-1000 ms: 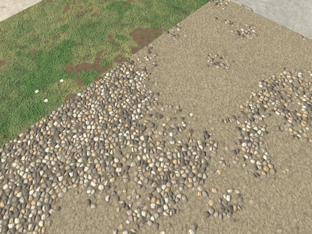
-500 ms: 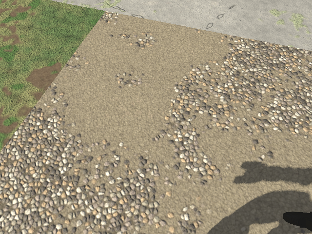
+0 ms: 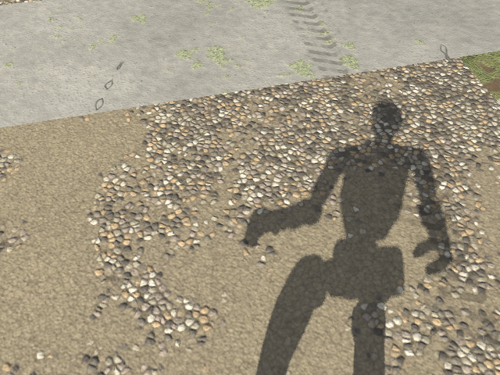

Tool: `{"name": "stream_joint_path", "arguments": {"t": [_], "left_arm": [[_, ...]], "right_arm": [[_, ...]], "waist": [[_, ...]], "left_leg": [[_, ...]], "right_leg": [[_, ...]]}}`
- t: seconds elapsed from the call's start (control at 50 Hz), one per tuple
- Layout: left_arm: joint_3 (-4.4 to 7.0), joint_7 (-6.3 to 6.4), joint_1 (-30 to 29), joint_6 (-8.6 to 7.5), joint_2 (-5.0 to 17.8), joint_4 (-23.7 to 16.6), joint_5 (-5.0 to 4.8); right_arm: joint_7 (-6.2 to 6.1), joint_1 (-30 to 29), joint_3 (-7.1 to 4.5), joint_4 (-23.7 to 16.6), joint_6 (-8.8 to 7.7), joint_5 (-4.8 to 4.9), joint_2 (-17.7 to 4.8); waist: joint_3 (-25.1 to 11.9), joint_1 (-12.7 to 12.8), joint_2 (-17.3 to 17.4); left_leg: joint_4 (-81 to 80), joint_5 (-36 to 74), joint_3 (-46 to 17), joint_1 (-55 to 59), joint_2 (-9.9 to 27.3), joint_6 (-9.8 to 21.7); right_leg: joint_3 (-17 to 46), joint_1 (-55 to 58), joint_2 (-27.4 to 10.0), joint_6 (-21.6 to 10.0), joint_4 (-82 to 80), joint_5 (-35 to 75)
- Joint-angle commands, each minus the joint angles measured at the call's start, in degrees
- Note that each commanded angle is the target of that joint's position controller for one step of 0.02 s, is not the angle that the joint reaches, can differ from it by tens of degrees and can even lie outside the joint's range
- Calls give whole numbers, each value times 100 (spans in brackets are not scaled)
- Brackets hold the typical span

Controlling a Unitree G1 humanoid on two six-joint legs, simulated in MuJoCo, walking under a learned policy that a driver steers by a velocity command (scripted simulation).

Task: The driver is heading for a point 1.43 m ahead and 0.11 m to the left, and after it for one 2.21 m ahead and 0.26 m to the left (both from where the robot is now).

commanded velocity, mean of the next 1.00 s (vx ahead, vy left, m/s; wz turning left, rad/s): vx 0.89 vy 0.00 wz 0.06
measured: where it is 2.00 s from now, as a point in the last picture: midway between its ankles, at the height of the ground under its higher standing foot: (246, 122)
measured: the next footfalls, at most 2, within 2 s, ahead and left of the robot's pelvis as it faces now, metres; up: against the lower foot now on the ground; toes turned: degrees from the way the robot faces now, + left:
right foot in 0.24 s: +0.16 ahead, -0.22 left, +0.00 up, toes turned -21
left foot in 0.68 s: +0.64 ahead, -0.27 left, +0.00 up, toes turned -9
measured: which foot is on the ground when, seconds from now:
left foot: down 0.00-0.24, up 0.26-0.66, down 0.68-1.00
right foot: up 0.00-0.22, down 0.24-0.66, up 0.68-1.00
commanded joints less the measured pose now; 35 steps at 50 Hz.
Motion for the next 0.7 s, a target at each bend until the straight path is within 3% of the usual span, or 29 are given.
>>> {"name": "stream_joint_path", "arguments": {"t": [0.02,0.08,0.16,0.18,0.2,0.22,0.24,0.26,0.28,0.3,0.32,0.34,0.36,0.38,0.4,0.44,0.5,0.54,0.58,0.62,0.64,0.66,0.68,0.7], "left_arm": [[64,-45,-823,-184,350,-685,-10],[5,-99,-897,-192,242,-701,-29],[-38,-184,-930,-156,281,-694,-57],[-19,-199,-725,-144,341,-609,-81],[60,-190,-163,-133,468,-392,-109],[263,-149,913,-154,783,23,-141],[561,-90,2527,-178,1413,650,-166],[539,-76,2041,-286,2053,549,-132],[317,-172,1489,-542,1530,40,-70],[184,-225,1492,-669,1080,108,14],[160,-225,1547,-710,991,252,69],[91,-209,1154,-724,816,259,98],[-15,-177,685,-746,577,191,200],[-59,-131,518,-790,465,196,257],[-76,-82,529,-849,415,261,266],[-61,11,792,-961,393,405,322],[-115,187,1008,-1044,279,640,330],[-129,309,1199,-1054,328,815,294],[-88,418,1293,-989,584,940,299],[-2,564,1254,-826,873,989,330],[65,658,1090,-748,1005,970,353],[102,697,697,-703,1053,880,434],[159,662,-174,-726,1205,648,472],[-86,391,-855,-910,244,506,399]], "right_arm": [[30,38,-356,-298,-156,-7,-1214],[108,60,-387,-237,-174,-2,-1273],[220,8,-422,-149,-120,58,-1369],[255,-129,-419,-158,-97,59,-1391],[282,-372,-415,-190,-76,71,-1429],[301,-590,-383,-216,-47,91,-1366],[251,-811,-263,-454,-86,-3,-1034],[226,-552,53,-828,-284,-154,-15],[216,-903,-17,-1087,-530,124,-721],[251,-1200,-77,-1079,-626,400,-1031],[266,-986,-17,-897,-656,361,-893],[261,-773,36,-713,-639,215,-750],[306,-407,33,-499,-558,209,-707],[367,-221,33,-344,-453,260,-685],[414,-173,39,-249,-348,277,-636],[428,-567,92,-288,-230,304,-457],[502,-1248,168,-488,-319,312,-258],[628,-1480,194,-523,-409,275,-136],[711,-1396,136,-526,-466,299,-195],[701,-888,33,-496,-415,380,-383],[672,-390,-45,-422,-324,387,-560],[613,683,-199,-168,-204,387,-899],[502,2493,-334,298,-65,349,-1190],[375,3316,-164,755,36,243,-899]], "waist": [[98,-221,683],[310,-135,656],[565,60,628],[536,246,596],[330,648,577],[-233,1296,282],[-435,1977,-793],[-168,1045,-2930],[-840,1070,-2016],[-460,1091,-1138],[-307,928,-829],[-122,684,-679],[66,390,-743],[108,275,-828],[142,250,-618],[416,431,-277],[730,516,-258],[678,547,-240],[432,436,-470],[13,85,-929],[-169,-258,-1142],[-505,-847,-1158],[-858,-1777,-872],[-451,-1880,1111]], "left_leg": [[-1200,-1985,-1372,1093,1688,895],[-1190,-1753,-885,1070,1737,821],[-1058,-1551,-230,1063,1765,696],[-852,-1178,42,872,1680,641],[-185,6,426,504,1491,542],[1445,1989,896,19,1138,391],[4266,1641,806,-1812,779,130],[6464,-2243,32,-4307,-129,-132],[6939,-1865,-1350,-4851,-302,1],[6853,-1191,-1310,-5260,-89,146],[6650,-868,-1283,-5185,166,265],[6256,-346,-1353,-4824,461,303],[5987,263,-1403,-4416,658,312],[5828,626,-1413,-4118,707,282],[5660,862,-1422,-4039,668,226],[5030,1407,-1616,-4069,301,163],[3345,2410,-1113,-3697,-266,211],[2492,2862,-606,-3152,-513,299],[2011,2825,-222,-2659,-907,456],[1991,2424,113,-2024,-1238,603],[2118,2046,196,-1513,-1344,680],[2313,1728,64,-506,-1331,859],[2079,1801,-820,1118,-793,1258],[1771,2256,-1372,2021,-371,1491]], "right_leg": [[-7,-1245,-223,-126,-342,35],[-94,-1059,-288,-278,-678,-37],[-389,-681,-291,-606,-1011,-440],[-588,-174,-164,-727,-1177,-507],[-965,828,179,-855,-1434,-462],[-1417,2440,735,-1056,-1820,-131],[-889,4472,1078,-1409,-2093,-62],[2579,4749,-173,-2056,-3528,-1568],[4641,4609,-1003,-2380,-4834,-2603],[4319,4564,-1390,-2277,-5049,-2221],[3769,4226,-1348,-2183,-4796,-1980],[3036,3569,-1095,-1952,-4562,-1562],[2307,2974,-818,-1708,-4473,-988],[1852,2637,-675,-1534,-4546,-238],[1366,2578,-569,-1365,-4651,552],[405,2513,-327,-1017,-4957,1648],[-676,2486,45,-460,-5443,2718],[-1015,2689,77,-147,-5602,3574],[-1141,3311,-10,64,-5214,5574],[-1201,3974,-223,170,-4246,7986],[-1190,4062,-344,185,-3507,9137],[-1110,3770,-380,184,-2253,9706],[-929,2744,-281,115,-16,9121],[-873,856,1016,49,3412,1021]]}}
Over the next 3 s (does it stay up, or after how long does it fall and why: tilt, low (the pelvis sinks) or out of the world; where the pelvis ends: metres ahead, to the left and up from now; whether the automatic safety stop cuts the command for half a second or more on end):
stays up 1.60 0.11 0.00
